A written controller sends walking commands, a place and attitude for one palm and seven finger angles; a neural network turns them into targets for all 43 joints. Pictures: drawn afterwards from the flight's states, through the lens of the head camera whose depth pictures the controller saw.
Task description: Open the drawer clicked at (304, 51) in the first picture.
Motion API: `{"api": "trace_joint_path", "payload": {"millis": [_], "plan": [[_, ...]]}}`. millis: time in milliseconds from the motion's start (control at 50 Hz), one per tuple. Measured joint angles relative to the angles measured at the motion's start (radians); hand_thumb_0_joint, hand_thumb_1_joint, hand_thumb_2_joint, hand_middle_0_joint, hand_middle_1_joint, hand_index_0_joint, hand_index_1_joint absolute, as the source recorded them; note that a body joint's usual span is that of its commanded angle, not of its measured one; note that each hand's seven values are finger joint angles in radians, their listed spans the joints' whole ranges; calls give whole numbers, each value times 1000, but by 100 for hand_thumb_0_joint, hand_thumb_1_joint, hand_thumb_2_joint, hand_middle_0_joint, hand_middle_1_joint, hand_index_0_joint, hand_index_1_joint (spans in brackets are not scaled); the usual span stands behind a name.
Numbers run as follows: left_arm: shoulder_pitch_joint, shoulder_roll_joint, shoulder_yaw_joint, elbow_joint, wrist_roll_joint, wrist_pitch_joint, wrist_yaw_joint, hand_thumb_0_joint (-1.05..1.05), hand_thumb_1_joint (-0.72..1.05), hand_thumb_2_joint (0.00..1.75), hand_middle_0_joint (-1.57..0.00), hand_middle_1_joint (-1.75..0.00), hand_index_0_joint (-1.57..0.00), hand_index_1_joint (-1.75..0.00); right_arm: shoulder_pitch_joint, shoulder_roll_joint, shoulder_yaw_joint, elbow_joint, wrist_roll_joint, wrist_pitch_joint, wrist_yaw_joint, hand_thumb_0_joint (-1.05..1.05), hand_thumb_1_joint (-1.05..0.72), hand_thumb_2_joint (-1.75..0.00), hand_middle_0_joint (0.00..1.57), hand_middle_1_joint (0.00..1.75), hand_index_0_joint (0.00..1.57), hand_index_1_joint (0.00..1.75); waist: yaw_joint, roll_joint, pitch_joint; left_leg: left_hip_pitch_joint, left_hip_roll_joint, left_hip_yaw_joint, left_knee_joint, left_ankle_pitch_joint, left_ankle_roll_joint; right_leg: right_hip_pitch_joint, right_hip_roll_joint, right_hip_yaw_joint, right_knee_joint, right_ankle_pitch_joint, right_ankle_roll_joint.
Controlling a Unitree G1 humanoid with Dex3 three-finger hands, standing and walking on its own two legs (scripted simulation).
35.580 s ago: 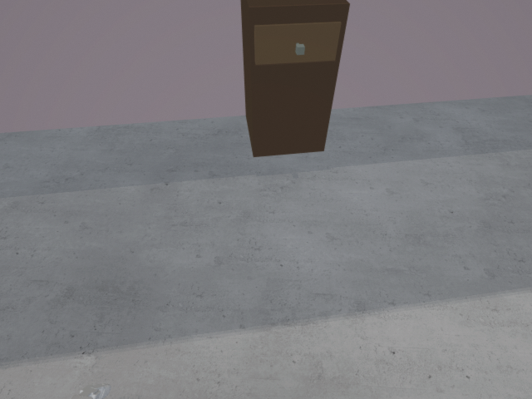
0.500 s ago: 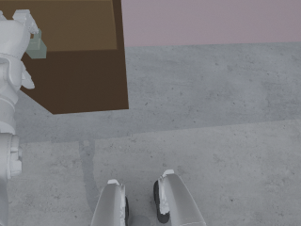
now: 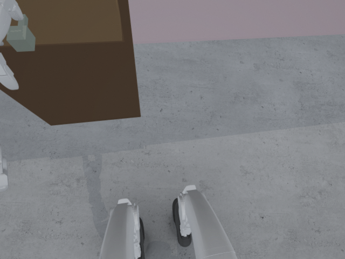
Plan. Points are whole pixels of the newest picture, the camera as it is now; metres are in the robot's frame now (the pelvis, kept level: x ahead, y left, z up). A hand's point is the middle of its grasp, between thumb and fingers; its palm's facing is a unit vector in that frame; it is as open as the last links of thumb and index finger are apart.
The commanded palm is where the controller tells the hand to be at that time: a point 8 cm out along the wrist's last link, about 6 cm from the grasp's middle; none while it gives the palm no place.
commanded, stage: lift the hand off the handle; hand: left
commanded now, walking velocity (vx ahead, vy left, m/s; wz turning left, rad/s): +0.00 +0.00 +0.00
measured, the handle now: (22, 31) +0.61 +0.26 +0.03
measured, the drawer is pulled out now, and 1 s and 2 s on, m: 0.00 0.00 0.00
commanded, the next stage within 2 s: none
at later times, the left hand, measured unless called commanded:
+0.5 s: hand (0, 42) +0.57 +0.28 +0.04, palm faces -0.07 +0.00 -1.00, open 13.8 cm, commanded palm +0.57 +0.26 +0.07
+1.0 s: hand out of the picture +0.57 +0.29 +0.05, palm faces -0.13 -0.03 -0.99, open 13.6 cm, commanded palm +0.57 +0.28 +0.11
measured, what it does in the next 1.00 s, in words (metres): stands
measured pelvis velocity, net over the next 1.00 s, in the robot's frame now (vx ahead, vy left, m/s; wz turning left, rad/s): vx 0.03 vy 0.01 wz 0.00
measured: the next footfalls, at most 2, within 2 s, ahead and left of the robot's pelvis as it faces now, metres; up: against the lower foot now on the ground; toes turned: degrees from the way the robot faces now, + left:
none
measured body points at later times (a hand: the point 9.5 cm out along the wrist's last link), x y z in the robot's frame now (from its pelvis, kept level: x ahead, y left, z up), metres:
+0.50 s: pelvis +0.01 +0.00 +0.01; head +0.19 +0.03 +0.42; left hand +0.56 +0.28 +0.10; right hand +0.00 -0.27 -0.09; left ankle +0.04 +0.10 -0.59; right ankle +0.09 -0.11 -0.59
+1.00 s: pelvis +0.03 +0.01 +0.05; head +0.21 +0.03 +0.46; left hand +0.57 +0.29 +0.11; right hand +0.01 -0.27 -0.06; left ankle +0.03 +0.10 -0.59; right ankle +0.09 -0.11 -0.59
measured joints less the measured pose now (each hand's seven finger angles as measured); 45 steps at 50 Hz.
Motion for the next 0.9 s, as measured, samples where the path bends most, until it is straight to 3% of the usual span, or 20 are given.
{"api": "trace_joint_path", "payload": {"millis": [140,260,440,800,900], "plan": [[8,-37,-1,-30,-10,44,31,0,-49,30,-32,-120,-28,-132,-21,12,-8,2,3,5,13,0,-91,-90,21,30,20,30,15,-1,3,-3,-1,2,-3,3,3,-1,-1,3,-6,5,5],[-10,-66,-35,20,0,87,30,0,-49,30,-32,-120,-28,-131,-31,22,4,3,6,1,13,0,-91,-90,21,30,20,30,7,-3,-1,40,-6,-2,-43,14,4,45,-4,0,-46,12,7],[-10,-54,-45,47,13,61,6,0,-49,30,-32,-120,-29,-126,-12,19,1,2,-5,-1,6,0,-91,-90,21,30,20,30,-9,-5,-12,60,-7,-14,-54,13,2,72,-5,-11,-62,9,4],[65,-60,-13,8,4,60,-1,0,-49,30,-32,-120,-31,-120,8,29,-12,32,-10,3,14,0,-91,-90,21,30,20,30,-9,1,2,137,-1,-12,-137,31,1,149,4,-5,-149,30,6],[101,-62,4,4,-6,31,-11,0,-49,30,-32,-120,-33,-118,12,28,-13,37,-12,4,10,0,-91,-90,21,30,20,30,-7,-1,0,182,1,-7,-175,31,3,191,8,1,-184,30,8]]}}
